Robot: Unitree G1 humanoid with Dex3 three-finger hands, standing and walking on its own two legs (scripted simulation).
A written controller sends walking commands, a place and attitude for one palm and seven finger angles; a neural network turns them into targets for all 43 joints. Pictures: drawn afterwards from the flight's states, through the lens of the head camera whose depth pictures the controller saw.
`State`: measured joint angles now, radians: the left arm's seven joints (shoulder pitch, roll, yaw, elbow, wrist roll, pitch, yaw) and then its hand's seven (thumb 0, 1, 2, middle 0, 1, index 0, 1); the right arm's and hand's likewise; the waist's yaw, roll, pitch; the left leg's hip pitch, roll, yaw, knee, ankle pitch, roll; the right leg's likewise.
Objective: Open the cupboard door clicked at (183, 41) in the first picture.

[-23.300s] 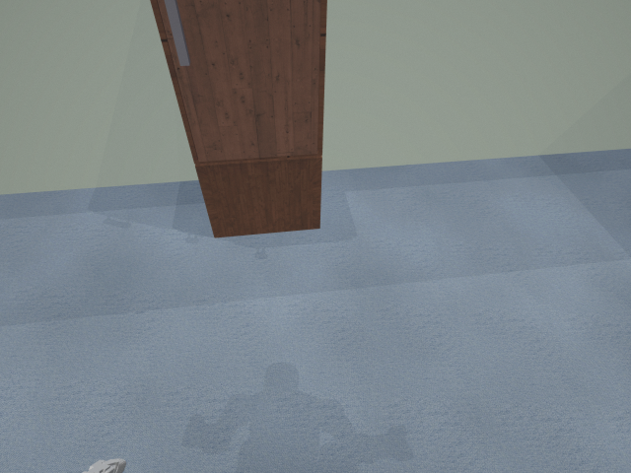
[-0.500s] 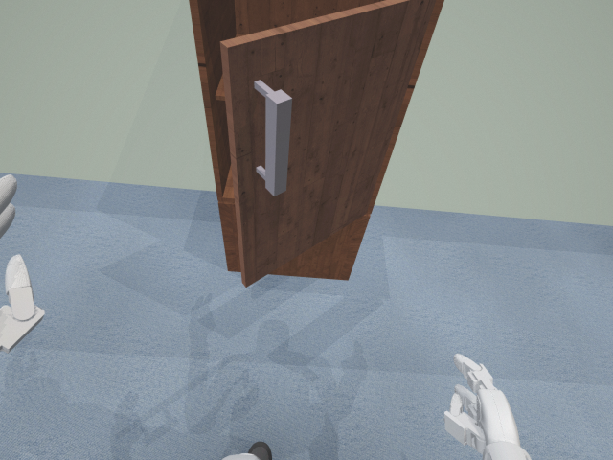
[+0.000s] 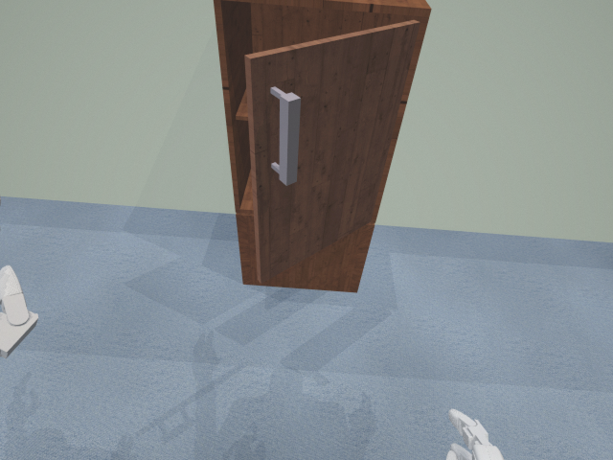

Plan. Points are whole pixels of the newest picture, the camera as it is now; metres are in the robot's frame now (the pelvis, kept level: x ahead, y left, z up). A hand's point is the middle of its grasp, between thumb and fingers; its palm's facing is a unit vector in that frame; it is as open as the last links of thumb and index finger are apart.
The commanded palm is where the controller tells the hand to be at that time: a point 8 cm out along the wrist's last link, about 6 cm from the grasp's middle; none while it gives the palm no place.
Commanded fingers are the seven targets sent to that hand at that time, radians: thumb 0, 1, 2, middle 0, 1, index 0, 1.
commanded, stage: stop stepping back and stand still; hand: left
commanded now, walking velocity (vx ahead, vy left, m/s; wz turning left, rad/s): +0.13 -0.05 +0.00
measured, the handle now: (282, 137) +0.64 +0.06 +0.11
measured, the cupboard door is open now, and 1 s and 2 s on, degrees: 41 41 41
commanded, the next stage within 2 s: let the arm hang, fingers relaxed in 0.22 s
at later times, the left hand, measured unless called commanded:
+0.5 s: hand out of the picture +0.16 +0.23 -0.09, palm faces +0.10 -0.93 -0.35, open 7.4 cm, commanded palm none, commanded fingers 0.00 0.90 0.90 -0.20 -0.30 -0.20 -0.30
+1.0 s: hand out of the picture -0.06 +0.21 -0.16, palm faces +0.09 -0.97 -0.23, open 7.4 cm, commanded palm none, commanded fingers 0.00 0.90 0.90 -0.20 -0.30 -0.20 -0.30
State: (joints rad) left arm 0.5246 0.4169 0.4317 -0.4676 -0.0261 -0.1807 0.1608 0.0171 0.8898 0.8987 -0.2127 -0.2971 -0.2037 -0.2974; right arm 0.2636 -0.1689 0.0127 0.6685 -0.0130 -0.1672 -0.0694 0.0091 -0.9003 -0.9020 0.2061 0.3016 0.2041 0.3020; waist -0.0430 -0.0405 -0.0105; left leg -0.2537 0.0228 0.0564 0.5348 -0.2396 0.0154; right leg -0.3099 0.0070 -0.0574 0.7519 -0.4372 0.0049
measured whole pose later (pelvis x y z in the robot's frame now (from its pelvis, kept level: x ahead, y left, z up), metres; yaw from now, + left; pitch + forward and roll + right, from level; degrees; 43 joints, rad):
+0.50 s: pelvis -0.01 +0.01 -0.01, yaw +3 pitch -1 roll +1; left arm 0.24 0.24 0.08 0.51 0.03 0.04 0.01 0.01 0.91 0.90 -0.20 -0.29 -0.19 -0.29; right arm 0.17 -0.28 -0.02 0.82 -0.03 -0.02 0.00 0.00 -0.90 -0.90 0.20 0.30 0.20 0.30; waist -0.02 0.04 0.00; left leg -0.35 -0.02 0.02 0.66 -0.30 0.01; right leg -0.34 -0.02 -0.09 0.69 -0.35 -0.04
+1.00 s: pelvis -0.01 +0.03 +0.01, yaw +3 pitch -2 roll +0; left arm 0.31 0.18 0.02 1.18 0.01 0.01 0.02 0.00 0.92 0.90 -0.20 -0.29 -0.19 -0.30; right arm 0.28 -0.16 0.00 1.14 -0.02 0.02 -0.02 0.00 -0.91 -0.90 0.20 0.30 0.20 0.30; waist 0.00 0.03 0.06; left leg -0.21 -0.03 0.02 0.41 -0.17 0.04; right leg -0.17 -0.02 -0.09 0.41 -0.20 -0.01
